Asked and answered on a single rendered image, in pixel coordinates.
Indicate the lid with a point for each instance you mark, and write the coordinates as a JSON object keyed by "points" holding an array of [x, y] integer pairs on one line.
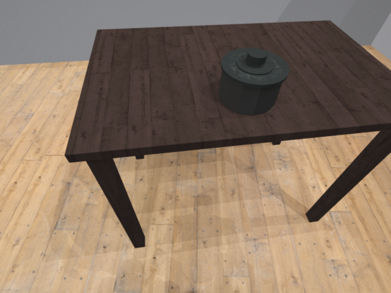
{"points": [[273, 72]]}

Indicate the table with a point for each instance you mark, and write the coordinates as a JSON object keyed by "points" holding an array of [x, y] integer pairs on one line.
{"points": [[155, 90]]}

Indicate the pot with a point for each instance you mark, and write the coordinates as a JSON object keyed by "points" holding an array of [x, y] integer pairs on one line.
{"points": [[247, 100]]}

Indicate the knob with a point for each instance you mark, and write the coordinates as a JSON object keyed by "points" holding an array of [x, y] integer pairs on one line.
{"points": [[256, 56]]}

